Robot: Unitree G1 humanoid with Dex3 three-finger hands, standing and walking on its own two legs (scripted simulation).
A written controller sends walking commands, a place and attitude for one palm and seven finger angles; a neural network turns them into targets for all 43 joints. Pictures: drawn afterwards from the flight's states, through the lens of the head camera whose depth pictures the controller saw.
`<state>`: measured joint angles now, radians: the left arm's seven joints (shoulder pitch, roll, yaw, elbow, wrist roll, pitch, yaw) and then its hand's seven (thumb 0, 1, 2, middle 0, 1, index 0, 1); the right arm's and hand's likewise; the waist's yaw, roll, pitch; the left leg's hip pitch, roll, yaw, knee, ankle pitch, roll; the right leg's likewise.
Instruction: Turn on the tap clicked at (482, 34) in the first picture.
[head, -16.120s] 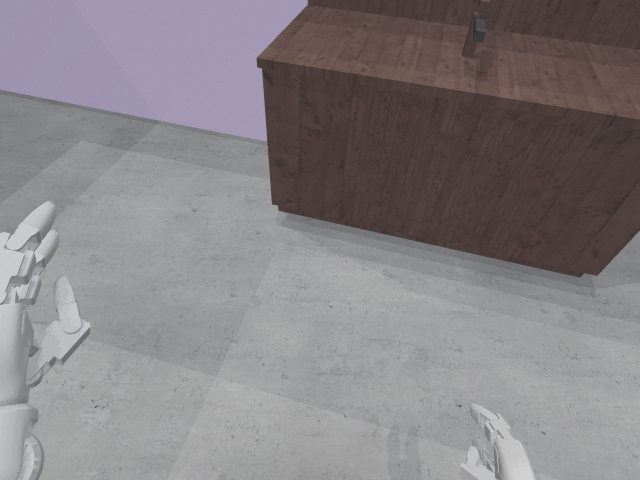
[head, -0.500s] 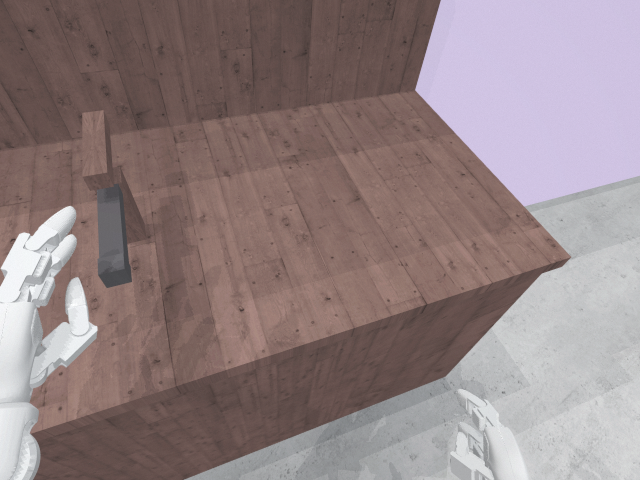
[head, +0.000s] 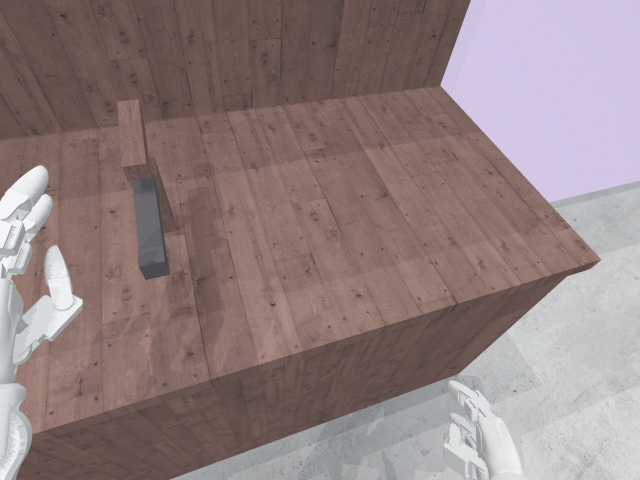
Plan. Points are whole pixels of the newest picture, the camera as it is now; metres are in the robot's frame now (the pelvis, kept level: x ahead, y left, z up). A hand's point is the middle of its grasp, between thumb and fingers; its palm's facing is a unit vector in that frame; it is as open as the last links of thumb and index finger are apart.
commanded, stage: look again from close up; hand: left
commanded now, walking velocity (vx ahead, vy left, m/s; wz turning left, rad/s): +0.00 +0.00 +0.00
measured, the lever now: (154, 262) +0.32 +0.23 +0.07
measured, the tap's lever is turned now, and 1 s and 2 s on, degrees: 0 0 0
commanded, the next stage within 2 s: shuffle to correct the standing spot in 0.28 s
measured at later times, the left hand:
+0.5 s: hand (116, 317) +0.22 +0.21 +0.16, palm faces +0.37 -0.86 -0.35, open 7.4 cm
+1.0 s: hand (182, 311) +0.23 +0.15 +0.16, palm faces +0.32 -0.86 -0.38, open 7.4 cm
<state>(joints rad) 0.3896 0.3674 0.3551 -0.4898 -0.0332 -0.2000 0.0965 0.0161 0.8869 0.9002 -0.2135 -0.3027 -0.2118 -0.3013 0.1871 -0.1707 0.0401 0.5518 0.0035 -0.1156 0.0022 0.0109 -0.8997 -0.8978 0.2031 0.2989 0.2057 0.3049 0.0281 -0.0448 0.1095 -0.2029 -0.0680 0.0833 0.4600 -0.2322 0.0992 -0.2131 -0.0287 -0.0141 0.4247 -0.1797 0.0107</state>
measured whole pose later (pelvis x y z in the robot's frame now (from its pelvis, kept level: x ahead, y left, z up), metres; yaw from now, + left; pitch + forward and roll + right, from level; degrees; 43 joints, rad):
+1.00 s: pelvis +0.00 -0.08 +0.00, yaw -1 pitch +0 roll -1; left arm 0.45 0.38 0.36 -0.51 -0.09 -0.16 0.09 0.01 0.89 0.90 -0.21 -0.30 -0.21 -0.30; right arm 0.19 -0.20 0.00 0.55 0.02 -0.10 -0.02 0.01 -0.90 -0.90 0.20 0.30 0.20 0.30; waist 0.01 -0.01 0.07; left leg -0.26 0.05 0.04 0.50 -0.25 -0.01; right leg -0.25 0.08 -0.05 0.42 -0.17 -0.08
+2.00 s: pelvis +0.00 -0.01 +0.00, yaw +0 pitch -2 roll -1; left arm 0.40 0.36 0.35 -0.46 -0.03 -0.22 0.08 0.01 0.89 0.90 -0.21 -0.30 -0.21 -0.30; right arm 0.18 -0.17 0.03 0.56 0.01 -0.12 0.00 0.01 -0.90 -0.90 0.20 0.30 0.21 0.30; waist 0.01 -0.03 0.08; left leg -0.20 -0.06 0.08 0.47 -0.24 0.09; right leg -0.21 -0.03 -0.01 0.44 -0.19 0.03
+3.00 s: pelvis +0.00 -0.02 +0.00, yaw -1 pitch -1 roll -1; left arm 0.46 0.33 0.30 -0.43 -0.04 -0.25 0.06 0.01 0.89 0.90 -0.21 -0.30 -0.21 -0.30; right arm 0.22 -0.20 0.02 0.58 0.02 -0.16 0.00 0.01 -0.90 -0.90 0.20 0.30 0.20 0.30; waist 0.01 0.00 0.06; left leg -0.22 -0.04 0.09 0.48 -0.24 0.08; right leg -0.24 0.00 -0.01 0.44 -0.19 0.02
